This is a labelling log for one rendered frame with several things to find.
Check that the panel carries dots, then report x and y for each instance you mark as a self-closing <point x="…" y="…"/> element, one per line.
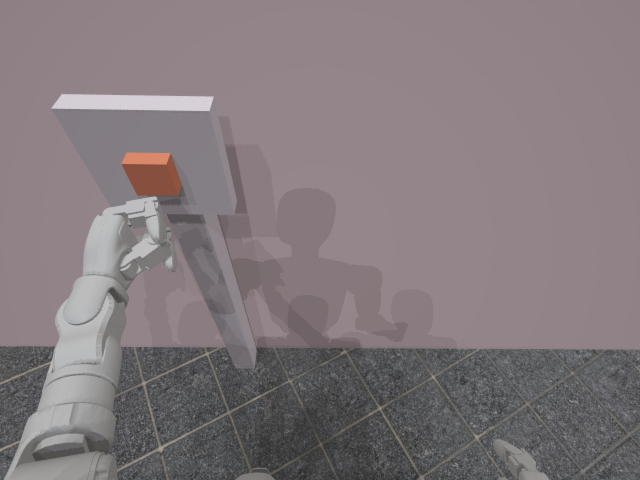
<point x="103" y="128"/>

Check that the left robot hand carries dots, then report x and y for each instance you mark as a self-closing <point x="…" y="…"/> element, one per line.
<point x="111" y="249"/>

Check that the robot left upper arm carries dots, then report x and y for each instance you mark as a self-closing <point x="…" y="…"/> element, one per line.
<point x="86" y="466"/>

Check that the robot left shin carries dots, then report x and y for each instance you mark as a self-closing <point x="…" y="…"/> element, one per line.
<point x="260" y="470"/>

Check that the right robot hand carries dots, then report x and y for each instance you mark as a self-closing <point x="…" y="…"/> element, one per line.
<point x="520" y="463"/>

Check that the left robot forearm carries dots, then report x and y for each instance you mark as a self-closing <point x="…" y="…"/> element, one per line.
<point x="74" y="415"/>

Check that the button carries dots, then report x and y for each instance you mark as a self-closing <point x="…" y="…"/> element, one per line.
<point x="152" y="174"/>

